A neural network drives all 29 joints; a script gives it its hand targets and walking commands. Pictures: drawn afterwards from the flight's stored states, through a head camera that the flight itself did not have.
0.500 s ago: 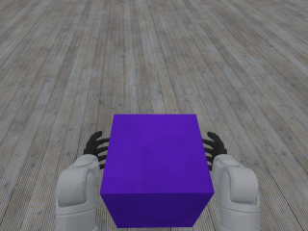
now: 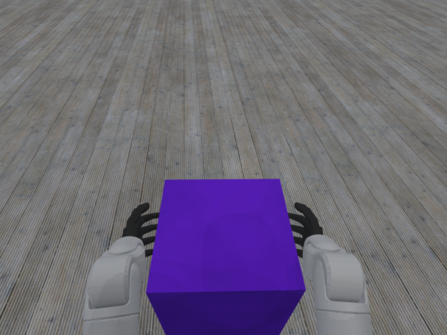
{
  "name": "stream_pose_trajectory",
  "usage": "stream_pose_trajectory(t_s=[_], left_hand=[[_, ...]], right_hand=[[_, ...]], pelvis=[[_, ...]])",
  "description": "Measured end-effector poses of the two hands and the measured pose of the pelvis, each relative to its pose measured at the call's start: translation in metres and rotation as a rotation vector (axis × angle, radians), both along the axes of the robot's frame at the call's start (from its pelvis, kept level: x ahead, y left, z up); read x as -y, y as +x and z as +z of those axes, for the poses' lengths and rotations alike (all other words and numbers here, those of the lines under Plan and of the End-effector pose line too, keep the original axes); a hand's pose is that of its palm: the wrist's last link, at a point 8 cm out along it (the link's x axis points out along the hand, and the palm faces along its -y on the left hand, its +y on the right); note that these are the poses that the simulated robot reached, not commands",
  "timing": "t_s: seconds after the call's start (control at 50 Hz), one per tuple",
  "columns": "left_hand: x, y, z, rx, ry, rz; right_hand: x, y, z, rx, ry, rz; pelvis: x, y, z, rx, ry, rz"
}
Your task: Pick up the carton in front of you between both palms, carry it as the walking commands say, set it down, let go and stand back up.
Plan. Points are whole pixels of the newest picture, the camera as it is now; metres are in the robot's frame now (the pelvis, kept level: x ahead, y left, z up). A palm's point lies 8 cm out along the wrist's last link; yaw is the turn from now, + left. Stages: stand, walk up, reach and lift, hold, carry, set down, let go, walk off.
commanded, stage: carry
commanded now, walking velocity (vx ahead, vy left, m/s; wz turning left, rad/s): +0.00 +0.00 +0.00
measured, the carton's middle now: (222, 262) +0.27 +0.00 -0.01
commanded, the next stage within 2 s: hold in 0.74 s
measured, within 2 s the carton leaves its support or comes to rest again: neither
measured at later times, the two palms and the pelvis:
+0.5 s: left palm (132, 260) +0.25 +0.16 +0.04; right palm (306, 257) +0.25 -0.14 +0.04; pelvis -0.04 +0.00 +0.00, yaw +0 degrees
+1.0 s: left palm (103, 290) +0.20 +0.19 +0.04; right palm (286, 262) +0.24 -0.11 +0.04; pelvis -0.06 +0.00 +0.02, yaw +8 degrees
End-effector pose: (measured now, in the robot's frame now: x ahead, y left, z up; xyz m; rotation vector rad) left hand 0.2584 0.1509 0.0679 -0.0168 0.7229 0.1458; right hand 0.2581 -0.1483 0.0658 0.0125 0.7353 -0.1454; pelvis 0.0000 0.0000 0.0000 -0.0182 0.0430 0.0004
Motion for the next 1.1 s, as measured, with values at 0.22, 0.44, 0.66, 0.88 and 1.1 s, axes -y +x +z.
stream_pose_trajectory(t_s=[0.22, 0.44, 0.66, 0.88, 1.1], left_hand=[[-0.002, -0.014, -0.012, 0.021, 0.032, -0.030], [-0.005, -0.013, -0.028, 0.043, 0.050, -0.034], [-0.006, -0.014, -0.021, 0.084, 0.049, -0.035], [-0.020, -0.038, -0.023, 0.053, 0.070, 0.002], [-0.033, -0.056, -0.027, 0.047, 0.059, 0.126]], right_hand=[[-0.002, -0.015, -0.012, 0.022, -0.031, 0.020], [-0.006, -0.011, -0.028, 0.044, -0.049, 0.045], [-0.006, -0.013, -0.022, 0.085, -0.042, 0.034], [-0.021, -0.024, -0.027, 0.058, -0.040, 0.089], [-0.038, -0.008, -0.031, 0.055, -0.009, 0.181]], pelvis=[[-0.003, -0.021, 0.002, 0.021, 0.008, 0.002], [-0.005, -0.041, 0.004, 0.027, 0.016, 0.002], [-0.006, -0.045, 0.004, 0.020, 0.016, 0.006], [-0.006, -0.052, 0.014, 0.116, 0.017, 0.093], [0.012, -0.069, 0.012, 0.152, 0.029, 0.173]])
